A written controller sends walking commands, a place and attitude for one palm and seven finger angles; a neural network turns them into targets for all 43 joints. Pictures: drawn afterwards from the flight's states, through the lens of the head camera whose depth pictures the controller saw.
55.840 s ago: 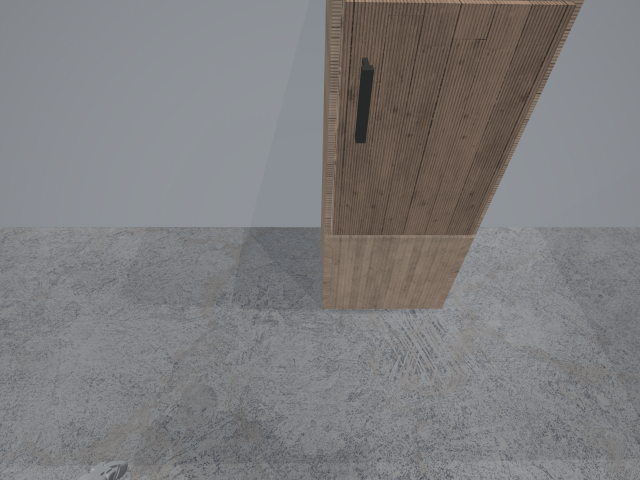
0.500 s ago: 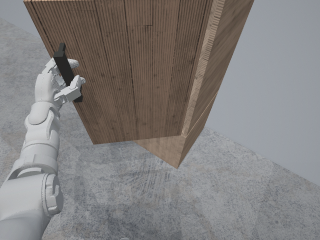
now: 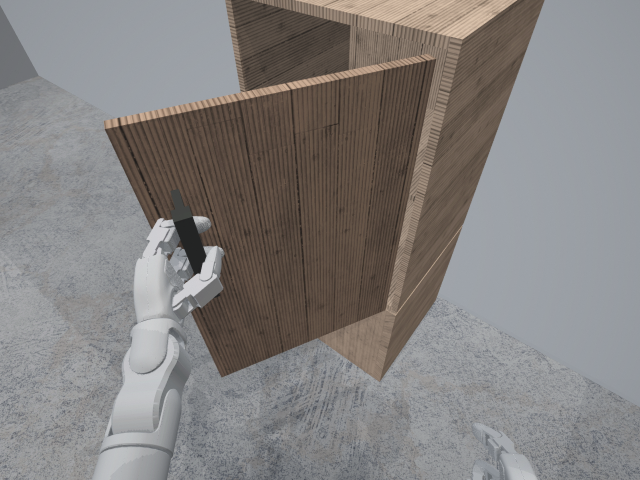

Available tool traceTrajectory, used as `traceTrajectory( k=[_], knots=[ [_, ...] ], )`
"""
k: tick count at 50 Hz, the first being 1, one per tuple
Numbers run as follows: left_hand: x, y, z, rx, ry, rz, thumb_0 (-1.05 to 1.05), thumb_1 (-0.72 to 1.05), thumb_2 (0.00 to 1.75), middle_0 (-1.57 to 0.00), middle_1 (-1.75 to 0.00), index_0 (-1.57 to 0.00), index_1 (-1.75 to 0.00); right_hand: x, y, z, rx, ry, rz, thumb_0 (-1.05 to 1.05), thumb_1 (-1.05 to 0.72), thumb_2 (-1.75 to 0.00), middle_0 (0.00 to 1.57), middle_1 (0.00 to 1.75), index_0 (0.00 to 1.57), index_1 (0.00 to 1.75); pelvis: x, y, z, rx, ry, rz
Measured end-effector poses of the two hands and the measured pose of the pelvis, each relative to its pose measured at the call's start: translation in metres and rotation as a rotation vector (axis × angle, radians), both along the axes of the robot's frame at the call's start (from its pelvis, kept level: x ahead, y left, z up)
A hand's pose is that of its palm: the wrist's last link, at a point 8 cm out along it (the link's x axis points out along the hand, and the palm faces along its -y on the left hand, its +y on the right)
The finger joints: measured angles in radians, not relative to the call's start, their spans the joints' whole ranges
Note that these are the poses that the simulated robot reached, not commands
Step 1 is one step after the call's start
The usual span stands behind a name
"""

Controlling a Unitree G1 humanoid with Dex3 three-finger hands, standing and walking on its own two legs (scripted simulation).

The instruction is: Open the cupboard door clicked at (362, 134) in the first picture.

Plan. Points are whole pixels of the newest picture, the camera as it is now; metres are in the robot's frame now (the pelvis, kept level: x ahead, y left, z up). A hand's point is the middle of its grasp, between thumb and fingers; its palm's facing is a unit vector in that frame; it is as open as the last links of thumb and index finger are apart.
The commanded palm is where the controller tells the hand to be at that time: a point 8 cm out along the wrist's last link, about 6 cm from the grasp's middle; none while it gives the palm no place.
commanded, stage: pull the door open along its arc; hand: left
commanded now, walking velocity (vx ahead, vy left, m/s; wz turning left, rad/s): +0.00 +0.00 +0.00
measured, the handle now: (194, 247) +0.38 +0.18 +0.10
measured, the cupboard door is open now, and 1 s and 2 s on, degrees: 62 81 82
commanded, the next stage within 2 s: open thumb and fingers to let go in 0.48 s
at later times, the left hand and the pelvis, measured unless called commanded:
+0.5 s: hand (273, 336) +0.25 +0.06 +0.11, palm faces +0.39 -0.92 -0.01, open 6.3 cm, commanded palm +0.19 +0.09 +0.11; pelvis +0.01 -0.04 +0.00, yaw +4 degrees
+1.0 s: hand (260, 339) +0.25 +0.08 +0.11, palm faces +0.43 -0.90 +0.01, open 10.7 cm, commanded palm +0.20 +0.10 +0.11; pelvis -0.02 -0.03 +0.00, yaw +5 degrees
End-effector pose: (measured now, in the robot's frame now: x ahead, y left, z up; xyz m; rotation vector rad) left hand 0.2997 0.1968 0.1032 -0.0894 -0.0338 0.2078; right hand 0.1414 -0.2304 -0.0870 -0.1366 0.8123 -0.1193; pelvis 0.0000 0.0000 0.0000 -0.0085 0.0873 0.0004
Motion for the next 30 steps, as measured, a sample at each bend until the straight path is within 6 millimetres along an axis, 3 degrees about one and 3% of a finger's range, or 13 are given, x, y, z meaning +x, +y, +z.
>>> traceTrajectory(
  k=[6, 12, 17, 30],
  knots=[
    [-0.034, -0.03, 0.005, 0.013, 0.057, 0.12, 0.01, 0.64, 0.75, -0.35, -1.27, -0.35, -1.3, 0.049, 0.016, 0.022, 0.012, -0.099, 0.084, 0.01, -0.91, -0.9, 0.2, 0.3, 0.2, 0.3, 0.003, -0.009, 0.004, 0.005, -0.046, 0.019],
    [-0.054, -0.052, 0.008, 0.014, 0.09, 0.21, 0.02, 0.64, 0.76, -0.35, -1.25, -0.35, -1.32, 0.072, 0.02, 0.032, 0.009, -0.124, 0.139, 0.01, -0.91, -0.9, 0.2, 0.3, 0.2, 0.3, 0.006, -0.02, 0.005, 0.007, -0.079, 0.041],
    [-0.068, -0.069, 0.009, 0.031, 0.096, 0.25, 0.01, 0.64, 0.75, -0.34, -1.25, -0.35, -1.32, 0.07, 0.012, 0.026, 0.009, -0.092, 0.153, 0.01, -0.91, -0.9, 0.21, 0.3, 0.2, 0.3, 0.008, -0.028, 0.004, 0.011, -0.089, 0.051],
    [-0.095, -0.1, 0.009, 0.081, 0.086, 0.184, 0.01, 0.63, 0.74, -0.33, -1.31, -0.36, -1.34, 0.04, -0.015, -0.002, 0.013, -0.006, 0.13, 0.01, -0.91, -0.9, 0.2, 0.3, 0.2, 0.3, 0.005, -0.04, 0.0, 0.016, -0.112, 0.074]
  ],
)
